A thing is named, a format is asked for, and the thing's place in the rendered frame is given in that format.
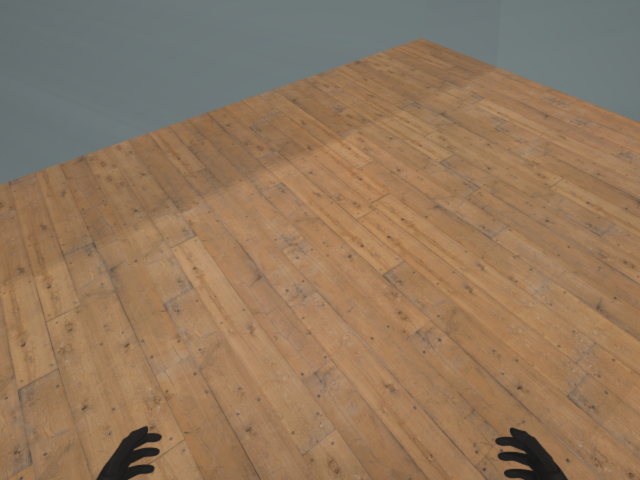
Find right robot hand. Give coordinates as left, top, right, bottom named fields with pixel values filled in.
left=495, top=428, right=568, bottom=480

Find left robot hand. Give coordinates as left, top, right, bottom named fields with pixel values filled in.
left=96, top=426, right=162, bottom=480

